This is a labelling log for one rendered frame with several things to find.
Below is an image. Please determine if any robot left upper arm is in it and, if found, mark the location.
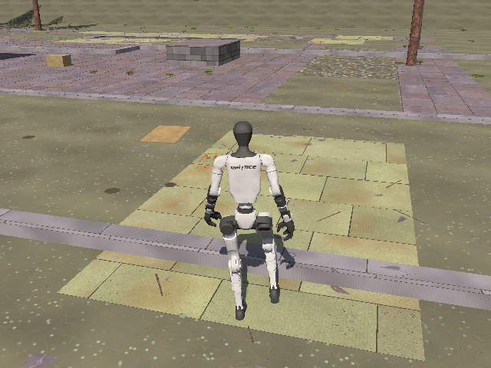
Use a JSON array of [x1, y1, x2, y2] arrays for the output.
[[209, 155, 228, 197]]

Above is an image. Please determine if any left robot forearm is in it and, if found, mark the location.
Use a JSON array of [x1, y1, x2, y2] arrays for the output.
[[205, 185, 218, 214]]

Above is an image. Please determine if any right robot forearm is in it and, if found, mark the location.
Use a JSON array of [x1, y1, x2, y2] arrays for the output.
[[274, 185, 292, 222]]

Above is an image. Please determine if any right robot thigh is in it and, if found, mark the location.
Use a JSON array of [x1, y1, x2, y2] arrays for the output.
[[256, 212, 274, 251]]

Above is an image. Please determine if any right robot shin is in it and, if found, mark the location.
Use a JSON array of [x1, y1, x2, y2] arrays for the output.
[[265, 238, 277, 289]]

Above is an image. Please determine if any robot left hand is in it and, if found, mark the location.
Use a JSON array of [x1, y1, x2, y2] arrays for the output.
[[204, 211, 222, 227]]

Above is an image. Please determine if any robot right upper arm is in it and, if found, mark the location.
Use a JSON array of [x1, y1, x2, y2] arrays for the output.
[[259, 154, 281, 197]]

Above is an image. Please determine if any robot right hand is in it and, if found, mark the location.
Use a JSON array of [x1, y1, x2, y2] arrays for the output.
[[277, 220, 295, 241]]

